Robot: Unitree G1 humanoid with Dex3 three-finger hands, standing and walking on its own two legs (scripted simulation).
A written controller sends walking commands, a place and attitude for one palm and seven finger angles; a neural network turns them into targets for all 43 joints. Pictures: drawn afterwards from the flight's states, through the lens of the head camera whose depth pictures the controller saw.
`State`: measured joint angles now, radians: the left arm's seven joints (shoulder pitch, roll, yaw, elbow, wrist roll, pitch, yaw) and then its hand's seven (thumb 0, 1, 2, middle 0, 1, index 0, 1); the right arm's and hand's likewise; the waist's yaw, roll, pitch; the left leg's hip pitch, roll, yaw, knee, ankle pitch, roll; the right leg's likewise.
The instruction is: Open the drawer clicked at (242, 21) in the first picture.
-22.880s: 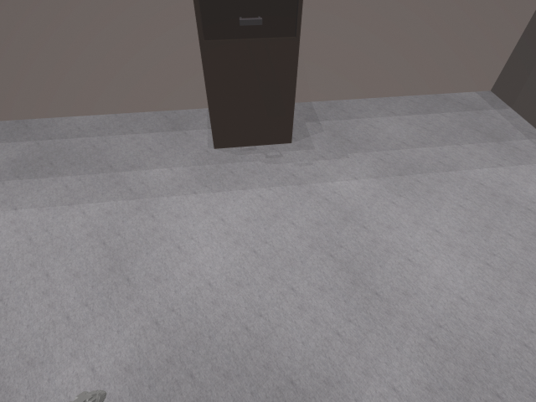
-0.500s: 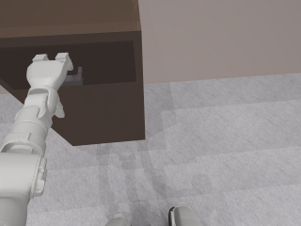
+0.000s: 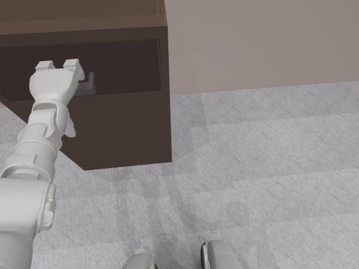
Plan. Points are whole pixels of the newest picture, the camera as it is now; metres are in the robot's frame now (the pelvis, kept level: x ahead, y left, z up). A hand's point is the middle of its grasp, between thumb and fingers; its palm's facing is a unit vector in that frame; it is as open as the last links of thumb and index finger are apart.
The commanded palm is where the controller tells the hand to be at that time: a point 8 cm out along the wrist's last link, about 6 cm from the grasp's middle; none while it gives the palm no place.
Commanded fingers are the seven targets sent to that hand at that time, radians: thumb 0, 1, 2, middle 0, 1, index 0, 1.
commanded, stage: lower the fingers behind the handle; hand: left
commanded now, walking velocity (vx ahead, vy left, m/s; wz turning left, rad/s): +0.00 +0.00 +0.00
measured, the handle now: (73, 83) +0.56 +0.24 +0.01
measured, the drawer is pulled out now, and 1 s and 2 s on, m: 0.00 0.00 0.00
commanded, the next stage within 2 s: lift the fingers back up to retry in 0.66 s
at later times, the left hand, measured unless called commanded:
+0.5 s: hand (66, 102) +0.50 +0.24 +0.02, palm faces -0.03 +0.03 -1.00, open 13.8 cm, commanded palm +0.47 +0.24 +0.04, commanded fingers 0.00 -0.50 0.30 -0.30 -1.20 -0.30 -1.20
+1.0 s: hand (65, 102) +0.49 +0.24 +0.02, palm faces -0.06 +0.00 -1.00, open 13.9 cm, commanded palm +0.47 +0.24 +0.08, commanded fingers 0.00 -0.50 0.30 -0.30 -1.20 -0.30 -1.20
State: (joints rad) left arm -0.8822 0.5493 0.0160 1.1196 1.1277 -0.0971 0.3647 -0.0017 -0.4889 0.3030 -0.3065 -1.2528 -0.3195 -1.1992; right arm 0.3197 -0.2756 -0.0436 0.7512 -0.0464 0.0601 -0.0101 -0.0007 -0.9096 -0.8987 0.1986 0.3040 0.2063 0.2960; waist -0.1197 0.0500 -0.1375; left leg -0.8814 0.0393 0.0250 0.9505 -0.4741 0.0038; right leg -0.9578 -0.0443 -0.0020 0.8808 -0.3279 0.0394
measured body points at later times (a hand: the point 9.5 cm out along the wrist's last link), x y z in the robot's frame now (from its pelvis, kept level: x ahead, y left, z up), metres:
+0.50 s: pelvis -0.02 +0.00 -0.02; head +0.12 -0.01 +0.41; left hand +0.49 +0.24 +0.07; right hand -0.01 -0.28 -0.15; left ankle -0.02 +0.12 -0.68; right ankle +0.04 -0.15 -0.68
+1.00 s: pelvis -0.02 +0.00 -0.01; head +0.12 -0.01 +0.42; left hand +0.49 +0.24 +0.08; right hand -0.01 -0.28 -0.14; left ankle -0.02 +0.12 -0.68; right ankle +0.04 -0.15 -0.68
